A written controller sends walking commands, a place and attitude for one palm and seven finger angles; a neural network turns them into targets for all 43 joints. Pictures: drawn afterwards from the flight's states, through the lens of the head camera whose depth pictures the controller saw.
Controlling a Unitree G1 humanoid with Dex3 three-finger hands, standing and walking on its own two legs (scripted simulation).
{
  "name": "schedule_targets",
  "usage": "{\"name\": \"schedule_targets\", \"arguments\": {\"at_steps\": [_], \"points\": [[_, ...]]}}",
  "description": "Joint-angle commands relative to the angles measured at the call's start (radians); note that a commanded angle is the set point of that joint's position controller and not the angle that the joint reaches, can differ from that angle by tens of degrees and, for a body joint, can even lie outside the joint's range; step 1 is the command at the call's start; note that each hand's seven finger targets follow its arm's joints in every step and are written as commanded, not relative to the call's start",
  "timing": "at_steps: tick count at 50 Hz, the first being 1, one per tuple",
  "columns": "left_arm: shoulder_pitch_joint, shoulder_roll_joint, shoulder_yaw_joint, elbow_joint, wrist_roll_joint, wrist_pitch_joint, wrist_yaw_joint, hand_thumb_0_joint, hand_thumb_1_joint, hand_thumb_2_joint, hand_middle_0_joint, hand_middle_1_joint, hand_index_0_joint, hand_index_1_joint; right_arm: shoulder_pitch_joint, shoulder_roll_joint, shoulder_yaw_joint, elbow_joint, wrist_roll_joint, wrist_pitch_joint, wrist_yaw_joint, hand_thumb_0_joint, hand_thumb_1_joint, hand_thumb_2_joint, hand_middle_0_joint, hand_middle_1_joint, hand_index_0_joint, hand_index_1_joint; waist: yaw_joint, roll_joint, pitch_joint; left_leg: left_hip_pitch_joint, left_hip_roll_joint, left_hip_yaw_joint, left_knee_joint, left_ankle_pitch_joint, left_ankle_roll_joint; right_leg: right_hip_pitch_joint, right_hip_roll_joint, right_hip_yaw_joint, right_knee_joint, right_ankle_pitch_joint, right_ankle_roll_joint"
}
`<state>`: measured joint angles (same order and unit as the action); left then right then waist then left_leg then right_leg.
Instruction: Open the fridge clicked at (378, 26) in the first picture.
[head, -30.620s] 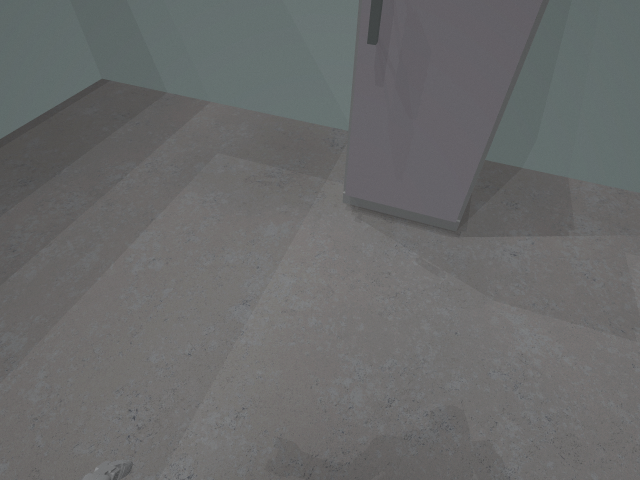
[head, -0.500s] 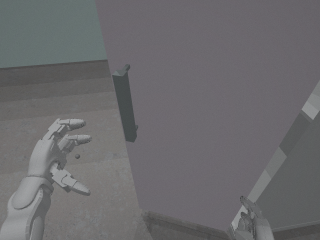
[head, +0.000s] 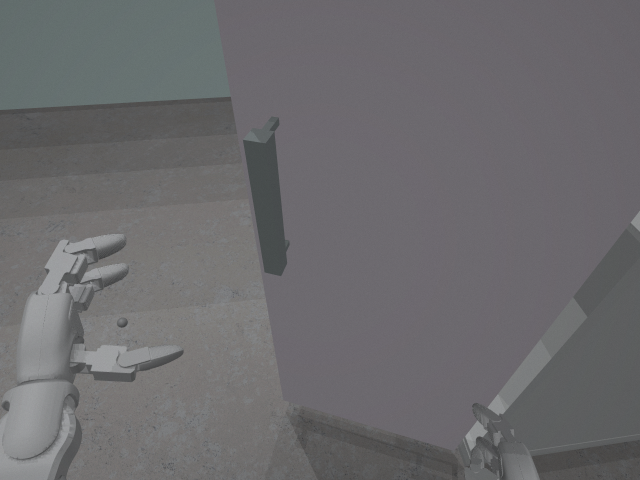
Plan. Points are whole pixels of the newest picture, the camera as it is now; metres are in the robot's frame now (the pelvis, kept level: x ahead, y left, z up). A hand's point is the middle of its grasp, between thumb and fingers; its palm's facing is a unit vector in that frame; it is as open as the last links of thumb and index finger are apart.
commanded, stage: draw the hand back to the body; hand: left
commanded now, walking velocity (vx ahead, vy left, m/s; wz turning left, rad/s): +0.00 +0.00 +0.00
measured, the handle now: (274, 202) +0.44 +0.13 +0.12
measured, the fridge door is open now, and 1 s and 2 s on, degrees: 66 66 66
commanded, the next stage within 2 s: step back with the hand held close in 0.80 s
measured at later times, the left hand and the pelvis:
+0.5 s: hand (69, 326) +0.20 +0.27 +0.16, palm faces +0.47 -0.80 -0.37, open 8.1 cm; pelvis +0.01 +0.00 +0.00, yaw +0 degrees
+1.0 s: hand (69, 324) +0.20 +0.27 +0.16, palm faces +0.47 -0.80 -0.37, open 7.4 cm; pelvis +0.00 +0.00 +0.00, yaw +0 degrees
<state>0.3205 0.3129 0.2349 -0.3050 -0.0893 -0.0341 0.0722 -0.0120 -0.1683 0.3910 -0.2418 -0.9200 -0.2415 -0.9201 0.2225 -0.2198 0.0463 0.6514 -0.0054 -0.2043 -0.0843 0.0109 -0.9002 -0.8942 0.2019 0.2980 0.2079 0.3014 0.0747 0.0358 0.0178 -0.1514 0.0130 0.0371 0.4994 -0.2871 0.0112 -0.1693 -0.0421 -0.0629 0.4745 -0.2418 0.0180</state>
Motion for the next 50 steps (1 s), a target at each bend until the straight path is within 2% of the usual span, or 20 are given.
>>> {"name": "schedule_targets", "arguments": {"at_steps": [1, 4, 6, 9, 16, 19, 21, 23, 24, 26, 30, 36, 39, 41, 44, 46, 47, 48, 49, 50], "points": [[-0.132, 0.196, 0.132, -0.267, 0.019, -0.1, 0.042, 0.0, 0.175, 0.55, -0.225, -0.725, -0.225, -0.725, -0.138, -0.113, -0.047, -0.16, 0.0, -0.049, -0.008, 0.0, -0.9, -0.9, 0.2, 0.3, 0.2, 0.3, -0.001, 0.052, -0.133, 0.017, 0.006, -0.037, -0.114, 0.211, 0.006, 0.079, 0.013, 0.016, -0.07, 0.14, -0.036], [-0.106, 0.199, 0.146, -0.245, 0.023, -0.1, 0.044, 0.0, 0.284, 0.603, -0.221, -0.661, -0.221, -0.661, -0.141, -0.116, -0.051, -0.154, 0.0, -0.034, -0.008, 0.0, -0.9, -0.9, 0.2, 0.3, 0.2, 0.3, 0.0, 0.007, -0.093, 0.008, 0.01, -0.037, -0.124, 0.231, 0.004, 0.082, 0.018, 0.01, -0.081, 0.146, -0.036], [-0.093, 0.187, 0.146, -0.241, 0.021, -0.103, 0.043, 0.0, 0.356, 0.637, -0.219, -0.619, -0.219, -0.619, -0.141, -0.111, -0.051, -0.154, 0.001, -0.028, -0.005, 0.0, -0.9, -0.9, 0.2, 0.3, 0.2, 0.3, -0.002, 0.027, -0.073, 0.007, 0.011, -0.039, -0.131, 0.224, -0.001, 0.075, 0.017, 0.008, -0.08, 0.136, -0.035], [-0.037, 0.194, 0.172, -0.221, 0.021, -0.103, 0.04, 0.0, 0.465, 0.69, -0.215, -0.555, -0.215, -0.555, -0.142, -0.114, -0.057, -0.152, -0.001, -0.017, -0.003, 0.0, -0.9, -0.9, 0.2, 0.3, 0.2, 0.3, 0.008, -0.008, -0.063, 0.009, 0.012, -0.034, -0.132, 0.264, 0.002, 0.086, 0.019, 0.006, -0.085, 0.169, -0.035], [-0.01, 0.22, 0.213, -0.294, 0.017, -0.109, 0.04, 0.0, 0.719, 0.813, -0.206, -0.406, -0.206, -0.406, -0.142, -0.107, -0.063, -0.164, -0.001, -0.001, 0.001, 0.0, -0.9, -0.9, 0.2, 0.3, 0.2, 0.3, 0.011, 0.033, -0.103, 0.037, 0.01, -0.025, -0.124, 0.292, 0.0, 0.106, 0.02, 0.014, -0.088, 0.199, -0.032], [0.007, 0.234, 0.233, -0.3, 0.019, -0.108, 0.044, 0.0, 0.827, 0.865, -0.202, -0.342, -0.202, -0.342, -0.145, -0.108, -0.063, -0.162, -0.003, -0.002, -0.003, 0.0, -0.9, -0.9, 0.2, 0.3, 0.2, 0.3, 0.013, 0.025, -0.08, 0.033, 0.009, -0.023, -0.124, 0.292, 0.002, 0.102, 0.023, 0.013, -0.1, 0.2, -0.033], [0.007, 0.235, 0.24, -0.314, 0.018, -0.109, 0.046, 0.0, 0.9, 0.9, -0.2, -0.3, -0.2, -0.3, -0.144, -0.103, -0.062, -0.163, -0.003, -0.003, -0.003, 0.0, -0.9, -0.9, 0.2, 0.3, 0.2, 0.3, 0.012, 0.057, -0.078, 0.033, 0.007, -0.022, -0.126, 0.286, -0.001, 0.101, 0.021, 0.013, -0.097, 0.198, -0.033], [-0.001, 0.208, 0.213, -0.307, 0.02, -0.107, 0.046, 0.0, 0.9, 0.9, -0.2, -0.3, -0.2, -0.3, -0.14, -0.103, -0.061, -0.159, -0.002, -0.004, -0.001, 0.0, -0.9, -0.9, 0.2, 0.3, 0.2, 0.3, 0.005, 0.068, -0.063, 0.033, 0.006, -0.022, -0.128, 0.282, -0.002, 0.091, 0.021, 0.011, -0.101, 0.189, -0.033], [0.002, 0.21, 0.214, -0.286, 0.021, -0.101, 0.046, 0.0, 0.9, 0.9, -0.2, -0.3, -0.2, -0.3, -0.14, -0.108, -0.062, -0.154, -0.004, -0.003, -0.003, 0.0, -0.9, -0.9, 0.2, 0.3, 0.2, 0.3, 0.006, 0.026, -0.054, 0.033, 0.008, -0.023, -0.129, 0.283, 0.002, 0.088, 0.022, 0.008, -0.108, 0.189, -0.032], [-0.014, 0.195, 0.196, -0.282, 0.019, -0.096, 0.044, 0.0, 0.9, 0.9, -0.2, -0.3, -0.2, -0.3, -0.14, -0.107, -0.063, -0.157, -0.002, 0.002, -0.004, 0.0, -0.9, -0.9, 0.2, 0.3, 0.2, 0.3, -0.003, 0.019, -0.043, 0.034, 0.008, -0.018, -0.131, 0.255, 0.004, 0.076, 0.022, 0.011, -0.112, 0.169, -0.029], [-0.013, 0.21, 0.21, -0.269, 0.018, -0.091, 0.046, 0.0, 0.9, 0.9, -0.2, -0.3, -0.2, -0.3, -0.145, -0.11, -0.064, -0.158, -0.004, 0.006, -0.008, 0.0, -0.9, -0.9, 0.2, 0.3, 0.2, 0.3, 0.005, 0.003, -0.055, 0.034, 0.006, -0.022, -0.139, 0.236, 0.008, 0.087, 0.021, 0.01, -0.114, 0.148, -0.029], [-0.015, 0.225, 0.221, -0.319, 0.023, -0.101, 0.049, 0.0, 0.9, 0.9, -0.2, -0.3, -0.2, -0.3, -0.151, -0.103, -0.06, -0.159, -0.009, -0.001, -0.006, 0.0, -0.9, -0.9, 0.2, 0.3, 0.2, 0.3, 0.013, 0.064, -0.09, 0.045, 0.001, -0.025, -0.139, 0.259, 0.002, 0.116, 0.022, 0.013, -0.111, 0.172, -0.032], [0.007, 0.226, 0.227, -0.297, 0.021, -0.097, 0.047, 0.0, 0.9, 0.9, -0.2, -0.3, -0.2, -0.3, -0.154, -0.105, -0.062, -0.157, -0.009, -0.001, -0.007, 0.0, -0.9, -0.9, 0.2, 0.3, 0.2, 0.3, 0.015, 0.013, -0.069, 0.038, 0.003, -0.02, -0.136, 0.259, 0.007, 0.112, 0.024, 0.014, -0.126, 0.174, -0.031], [0.005, 0.212, 0.22, -0.267, 0.017, -0.095, 0.045, 0.0, 0.9, 0.9, -0.2, -0.3, -0.2, -0.3, -0.156, -0.099, -0.058, -0.155, -0.007, 0.003, -0.007, 0.0, -0.9, -0.9, 0.2, 0.3, 0.2, 0.3, 0.01, 0.015, -0.028, 0.022, 0.003, -0.018, -0.144, 0.223, 0.005, 0.091, 0.023, 0.013, -0.132, 0.141, -0.029], [0.005, 0.221, 0.227, -0.264, 0.019, -0.097, 0.044, 0.0, 0.9, 0.9, -0.2, -0.3, -0.2, -0.3, -0.155, -0.105, -0.062, -0.151, -0.008, 0.004, -0.008, 0.0, -0.9, -0.9, 0.2, 0.3, 0.2, 0.3, 0.011, 0.02, -0.032, 0.026, 0.003, -0.016, -0.147, 0.218, 0.007, 0.097, 0.023, 0.016, -0.139, 0.136, -0.031], [-0.037, 0.2, 0.199, -0.27, 0.02, -0.097, 0.041, 0.0, 0.9, 0.9, -0.2, -0.3, -0.2, -0.3, -0.157, -0.104, -0.06, -0.153, -0.007, 0.005, -0.007, 0.0, -0.9, -0.9, 0.2, 0.3, 0.2, 0.3, 0.002, 0.029, -0.036, 0.031, 0.002, -0.016, -0.15, 0.211, 0.007, 0.091, 0.023, 0.015, -0.134, 0.129, -0.028], [-0.181, 0.342, 0.332, -0.36, 0.029, -0.149, 0.055, 0.0, 0.9, 0.9, -0.2, -0.3, -0.2, -0.3, -0.157, -0.12, -0.051, -0.202, 0.005, 0.026, -0.001, 0.0, -0.9, -0.9, 0.2, 0.3, 0.2, 0.3, -0.03, 0.012, 0.037, -0.058, 0.02, -0.026, -0.119, 0.127, 0.026, -0.004, -0.022, 0.119, -0.194, 0.147, -0.027], [-0.059, 0.256, 0.271, -0.257, 0.029, -0.155, 0.049, 0.0, 0.9, 0.9, -0.2, -0.3, -0.2, -0.3, -0.148, -0.102, -0.049, -0.168, -0.002, 0.04, -0.003, 0.0, -0.9, -0.9, 0.2, 0.3, 0.2, 0.3, -0.04, -0.062, 0.036, -0.048, 0.014, -0.034, -0.093, 0.11, 0.028, -0.035, -0.046, 0.124, -0.21, 0.135, -0.03], [-0.051, 0.266, 0.273, -0.28, 0.037, -0.161, 0.047, 0.0, 0.9, 0.9, -0.2, -0.3, -0.2, -0.3, -0.159, -0.105, -0.055, -0.177, -0.005, 0.049, -0.002, 0.0, -0.9, -0.9, 0.2, 0.3, 0.2, 0.3, -0.034, -0.069, 0.028, -0.042, 0.011, -0.034, -0.079, 0.131, 0.027, -0.04, -0.058, 0.132, -0.213, 0.172, -0.036], [-0.001, 0.234, 0.246, -0.262, 0.04, -0.16, 0.045, 0.0, 0.9, 0.9, -0.2, -0.3, -0.2, -0.3, -0.149, -0.106, -0.056, -0.181, -0.007, 0.058, 0.0, 0.0, -0.9, -0.9, 0.2, 0.3, 0.2, 0.3, -0.04, -0.083, -0.004, -0.033, 0.012, -0.033, -0.067, 0.156, 0.023, -0.038, -0.068, 0.128, -0.199, 0.187, -0.037]]}}
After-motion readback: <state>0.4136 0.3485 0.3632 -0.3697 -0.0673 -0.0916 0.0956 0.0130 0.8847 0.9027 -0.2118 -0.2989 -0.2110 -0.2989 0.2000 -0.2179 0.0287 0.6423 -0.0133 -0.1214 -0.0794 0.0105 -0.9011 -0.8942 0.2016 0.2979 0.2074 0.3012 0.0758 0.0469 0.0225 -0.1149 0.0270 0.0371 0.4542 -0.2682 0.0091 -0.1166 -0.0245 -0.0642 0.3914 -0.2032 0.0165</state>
